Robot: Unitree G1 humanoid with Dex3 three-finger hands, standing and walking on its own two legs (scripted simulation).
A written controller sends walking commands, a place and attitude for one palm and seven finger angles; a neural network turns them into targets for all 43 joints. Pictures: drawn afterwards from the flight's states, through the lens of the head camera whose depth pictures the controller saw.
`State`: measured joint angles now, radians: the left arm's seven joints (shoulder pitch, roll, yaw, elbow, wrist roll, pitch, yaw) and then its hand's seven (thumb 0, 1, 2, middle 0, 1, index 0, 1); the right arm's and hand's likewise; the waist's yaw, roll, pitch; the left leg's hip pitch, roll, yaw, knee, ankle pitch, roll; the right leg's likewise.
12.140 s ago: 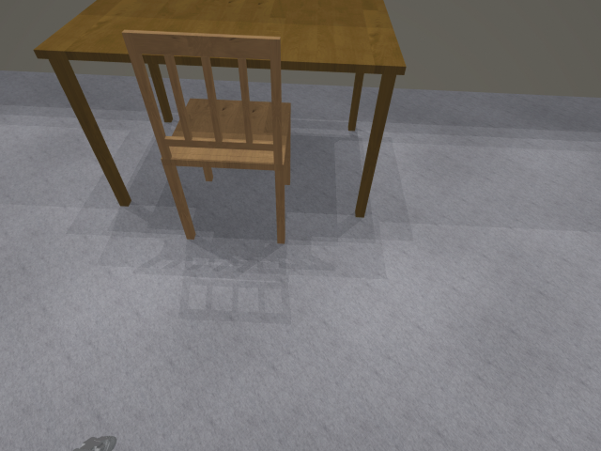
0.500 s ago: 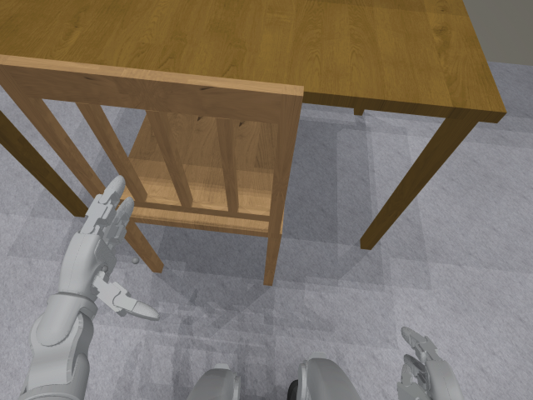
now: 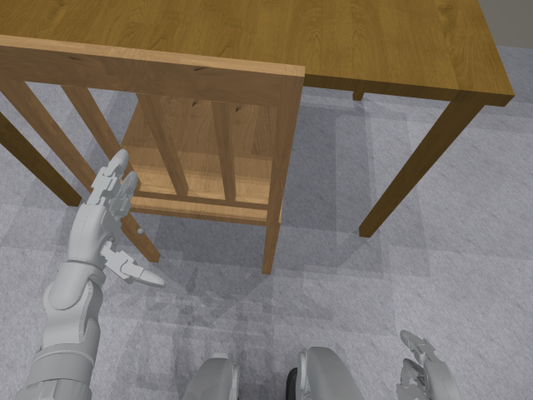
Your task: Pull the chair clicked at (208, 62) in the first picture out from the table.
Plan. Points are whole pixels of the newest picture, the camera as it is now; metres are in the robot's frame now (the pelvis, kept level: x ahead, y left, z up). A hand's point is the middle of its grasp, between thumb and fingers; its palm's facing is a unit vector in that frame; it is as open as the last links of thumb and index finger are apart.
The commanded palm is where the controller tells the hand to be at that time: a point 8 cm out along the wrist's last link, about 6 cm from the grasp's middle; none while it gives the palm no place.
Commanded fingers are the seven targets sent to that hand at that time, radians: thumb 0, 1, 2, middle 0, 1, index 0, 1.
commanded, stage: aim the fingers beside a spindle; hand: left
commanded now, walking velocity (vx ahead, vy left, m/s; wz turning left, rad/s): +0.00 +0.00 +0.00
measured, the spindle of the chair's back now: (168, 151) +0.51 +0.18 -0.01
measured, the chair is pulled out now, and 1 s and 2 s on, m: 0.00 0.00 0.00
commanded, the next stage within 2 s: push the fingers through the gap in 0.82 s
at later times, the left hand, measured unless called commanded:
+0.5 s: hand (153, 220) +0.37 +0.18 +0.01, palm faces -0.10 -0.99 -0.05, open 16.9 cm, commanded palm +0.35 +0.23 +0.01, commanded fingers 0.00 -0.50 0.30 -0.06 -0.08 -0.06 -0.08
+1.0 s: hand (153, 221) +0.37 +0.18 +0.00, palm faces -0.08 -1.00 -0.05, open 16.9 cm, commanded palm +0.36 +0.23 +0.01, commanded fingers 0.00 -0.50 0.30 -0.06 -0.08 -0.06 -0.08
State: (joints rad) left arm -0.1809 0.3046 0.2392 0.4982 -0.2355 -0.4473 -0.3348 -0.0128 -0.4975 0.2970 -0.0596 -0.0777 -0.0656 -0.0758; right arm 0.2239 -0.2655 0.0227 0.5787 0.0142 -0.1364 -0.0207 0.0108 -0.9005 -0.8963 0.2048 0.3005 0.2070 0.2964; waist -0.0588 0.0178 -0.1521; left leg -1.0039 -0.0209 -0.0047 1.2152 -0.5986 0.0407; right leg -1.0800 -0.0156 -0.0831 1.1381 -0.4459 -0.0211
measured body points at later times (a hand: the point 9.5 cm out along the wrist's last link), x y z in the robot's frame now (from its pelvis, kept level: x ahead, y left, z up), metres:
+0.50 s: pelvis +0.00 +0.01 -0.01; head +0.12 +0.02 +0.42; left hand +0.37 +0.23 +0.01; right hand +0.11 -0.25 -0.12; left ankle -0.02 +0.09 -0.64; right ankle +0.05 -0.11 -0.64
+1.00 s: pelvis +0.00 +0.00 -0.01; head +0.13 +0.01 +0.42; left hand +0.37 +0.23 +0.01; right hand +0.14 -0.26 -0.12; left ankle -0.02 +0.09 -0.64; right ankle +0.05 -0.11 -0.64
